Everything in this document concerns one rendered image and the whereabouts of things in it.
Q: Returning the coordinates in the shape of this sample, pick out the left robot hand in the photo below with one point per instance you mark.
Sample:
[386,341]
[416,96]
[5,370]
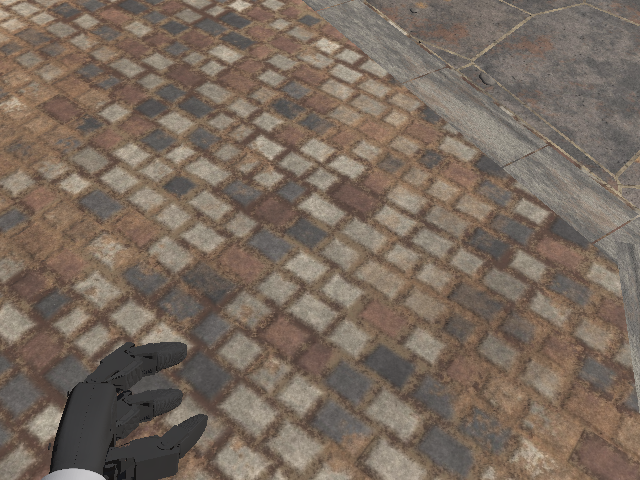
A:
[94,418]

